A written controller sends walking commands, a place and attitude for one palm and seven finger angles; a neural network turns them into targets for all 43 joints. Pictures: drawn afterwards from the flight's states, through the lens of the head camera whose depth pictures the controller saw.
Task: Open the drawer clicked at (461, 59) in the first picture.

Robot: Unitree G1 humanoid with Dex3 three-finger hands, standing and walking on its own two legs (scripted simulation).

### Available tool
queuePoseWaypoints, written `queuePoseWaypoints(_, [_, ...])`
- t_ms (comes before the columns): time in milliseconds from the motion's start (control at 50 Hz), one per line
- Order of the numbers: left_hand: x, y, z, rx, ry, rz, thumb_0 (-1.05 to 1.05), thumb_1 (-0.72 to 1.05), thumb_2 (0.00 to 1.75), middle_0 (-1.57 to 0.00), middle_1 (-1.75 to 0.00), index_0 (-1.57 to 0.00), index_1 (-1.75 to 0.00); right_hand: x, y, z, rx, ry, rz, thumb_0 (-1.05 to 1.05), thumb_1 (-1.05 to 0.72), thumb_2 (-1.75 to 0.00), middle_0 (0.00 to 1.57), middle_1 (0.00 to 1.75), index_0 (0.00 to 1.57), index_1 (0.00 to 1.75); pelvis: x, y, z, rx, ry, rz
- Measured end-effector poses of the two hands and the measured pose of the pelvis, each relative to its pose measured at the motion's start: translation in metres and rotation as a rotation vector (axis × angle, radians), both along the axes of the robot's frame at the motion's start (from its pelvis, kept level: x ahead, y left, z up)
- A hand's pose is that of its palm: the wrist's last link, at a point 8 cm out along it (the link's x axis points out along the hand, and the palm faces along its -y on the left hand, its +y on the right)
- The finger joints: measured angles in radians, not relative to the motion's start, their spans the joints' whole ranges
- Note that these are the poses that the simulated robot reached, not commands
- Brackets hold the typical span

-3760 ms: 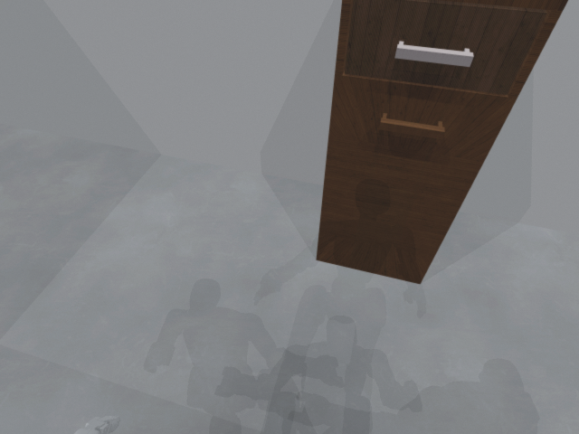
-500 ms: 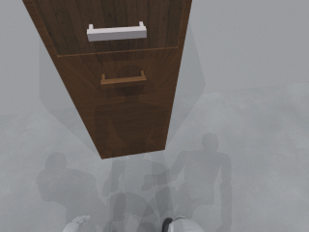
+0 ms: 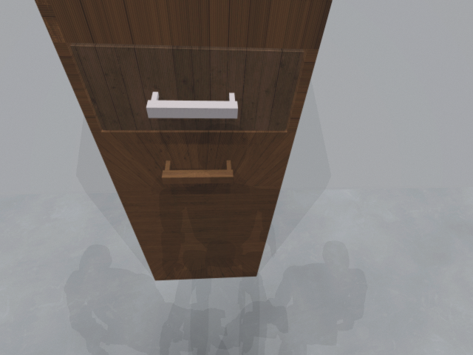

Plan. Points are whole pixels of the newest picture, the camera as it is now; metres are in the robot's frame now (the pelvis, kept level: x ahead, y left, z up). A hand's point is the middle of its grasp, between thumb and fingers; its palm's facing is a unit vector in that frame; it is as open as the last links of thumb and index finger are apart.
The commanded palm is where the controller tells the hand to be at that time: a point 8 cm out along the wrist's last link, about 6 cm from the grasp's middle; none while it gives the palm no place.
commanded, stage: come to a stop and stand still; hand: left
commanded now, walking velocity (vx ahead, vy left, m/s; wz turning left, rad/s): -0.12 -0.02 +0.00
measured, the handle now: (193, 103) +0.50 +0.14 +0.16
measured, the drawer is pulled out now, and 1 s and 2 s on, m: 0.00 0.00 0.00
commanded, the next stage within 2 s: look again from close up in 1.82 s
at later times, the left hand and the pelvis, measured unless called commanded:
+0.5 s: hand out of the picture -0.06 +0.11 -0.16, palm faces +0.09 -0.98 -0.19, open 7.4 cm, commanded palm none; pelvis -0.05 -0.06 +0.01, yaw +1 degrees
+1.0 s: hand out of the picture -0.06 +0.17 -0.17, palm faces +0.05 -0.98 -0.19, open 7.4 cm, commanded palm none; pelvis -0.06 -0.01 +0.01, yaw +0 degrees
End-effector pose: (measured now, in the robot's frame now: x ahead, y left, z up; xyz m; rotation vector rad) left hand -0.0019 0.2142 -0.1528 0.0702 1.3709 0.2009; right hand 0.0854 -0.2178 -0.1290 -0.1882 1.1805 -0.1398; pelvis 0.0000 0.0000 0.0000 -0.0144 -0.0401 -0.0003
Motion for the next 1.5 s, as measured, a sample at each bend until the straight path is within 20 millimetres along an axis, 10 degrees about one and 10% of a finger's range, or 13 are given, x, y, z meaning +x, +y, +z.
queuePoseWaypoints(180, [-0.033, 0.003, 0.017, 0.08, 0.046, -0.014, 0.0, 0.91, 0.89, -0.2, -0.3, -0.2, -0.3, -0.019, -0.018, -0.012, 0.045, 0.007, 0.003, 0.0, -0.93, -0.9, 0.2, 0.3, 0.2, 0.3, -0.032, -0.018, 0.001, 0.011, 0.026, -0.012])
queuePoseWaypoints(500, [-0.065, -0.059, 0.028, 0.024, 0.004, -0.015, 0.0, 0.9, 0.89, -0.2, -0.3, -0.2, -0.3, -0.122, -0.086, -0.004, 0.017, 0.191, -0.053, 0.01, -0.91, -0.9, 0.2, 0.3, 0.2, 0.29, -0.048, -0.058, 0.014, 0.034, 0.036, 0.013])
queuePoseWaypoints(880, [-0.077, 0.002, 0.013, 0.028, 0.063, -0.012, 0.0, 0.91, 0.89, -0.2, -0.3, -0.2, -0.3, -0.104, -0.023, 0.0, -0.008, 0.117, -0.02, 0.01, -0.95, -0.9, 0.2, 0.3, 0.2, 0.3, -0.057, -0.011, 0.01, 0.015, 0.013, 0.013])
queuePoseWaypoints(1100, [-0.062, -0.004, 0.015, 0.009, 0.025, -0.057, 0.0, 0.91, 0.89, -0.2, -0.3, -0.2, -0.3, -0.137, -0.017, 0.001, 0.012, 0.17, -0.049, 0.01, -0.93, -0.9, 0.2, 0.3, 0.2, 0.29, -0.063, -0.009, 0.013, 0.018, 0.011, 0.006])
queuePoseWaypoints(1500, [-0.091, -0.031, 0.017, -0.007, 0.087, -0.049, 0.0, 0.91, 0.89, -0.2, -0.3, -0.2, -0.3, -0.181, -0.013, -0.005, 0.068, 0.267, -0.095, 0.01, -0.91, -0.9, 0.2, 0.3, 0.2, 0.29, -0.067, -0.025, 0.015, 0.017, 0.013, 0.001])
